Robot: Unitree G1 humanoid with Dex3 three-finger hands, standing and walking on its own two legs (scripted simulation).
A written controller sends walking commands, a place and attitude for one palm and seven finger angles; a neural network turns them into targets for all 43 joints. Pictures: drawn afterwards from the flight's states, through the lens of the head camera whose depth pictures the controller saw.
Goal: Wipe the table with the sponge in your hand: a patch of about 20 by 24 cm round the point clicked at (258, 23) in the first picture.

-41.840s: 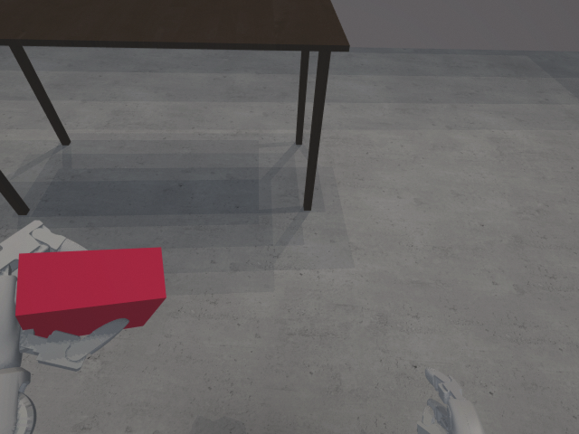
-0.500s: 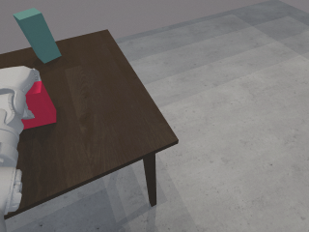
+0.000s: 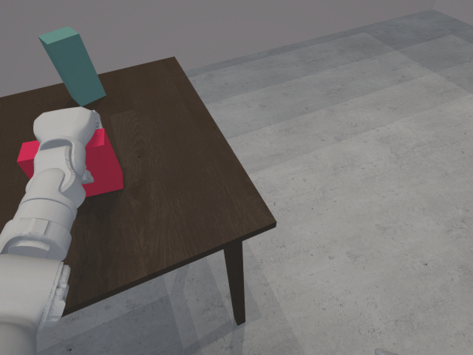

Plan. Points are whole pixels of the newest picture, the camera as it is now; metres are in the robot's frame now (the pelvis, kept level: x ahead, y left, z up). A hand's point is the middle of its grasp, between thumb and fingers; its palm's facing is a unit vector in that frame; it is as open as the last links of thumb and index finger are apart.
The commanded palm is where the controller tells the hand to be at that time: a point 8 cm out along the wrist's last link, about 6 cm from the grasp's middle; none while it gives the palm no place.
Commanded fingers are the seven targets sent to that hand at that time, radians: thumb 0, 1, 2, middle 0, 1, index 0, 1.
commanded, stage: wipe back along the middle lane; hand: left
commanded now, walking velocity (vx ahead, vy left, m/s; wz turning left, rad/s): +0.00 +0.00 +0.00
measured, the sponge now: (80, 174) +0.41 +0.32 +0.08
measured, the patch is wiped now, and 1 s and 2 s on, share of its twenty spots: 0.45 0.55 0.70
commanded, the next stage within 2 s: slide across to the third lane in 1.58 s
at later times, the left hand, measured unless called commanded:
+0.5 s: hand (81, 169) +0.38 +0.29 +0.12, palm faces -0.05 +0.01 -1.00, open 9.6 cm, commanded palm +0.36 +0.28 +0.16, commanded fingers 0.00 0.10 1.30 -1.20 -1.60 -1.20 -1.60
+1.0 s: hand (85, 186) +0.35 +0.27 +0.12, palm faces +0.03 +0.00 -1.00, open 9.6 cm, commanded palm +0.31 +0.26 +0.15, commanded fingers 0.00 0.10 1.30 -1.20 -1.60 -1.20 -1.60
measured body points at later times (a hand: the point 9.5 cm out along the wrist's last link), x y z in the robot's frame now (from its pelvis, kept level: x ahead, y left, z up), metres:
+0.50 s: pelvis +0.00 -0.02 +0.00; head +0.01 -0.05 +0.45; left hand +0.38 +0.28 +0.17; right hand +0.13 -0.29 -0.13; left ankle +0.00 +0.11 -0.74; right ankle -0.05 -0.12 -0.74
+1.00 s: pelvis +0.01 -0.01 +0.00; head +0.00 -0.05 +0.45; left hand +0.34 +0.26 +0.17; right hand +0.21 -0.24 -0.11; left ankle +0.00 +0.11 -0.74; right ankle -0.05 -0.12 -0.74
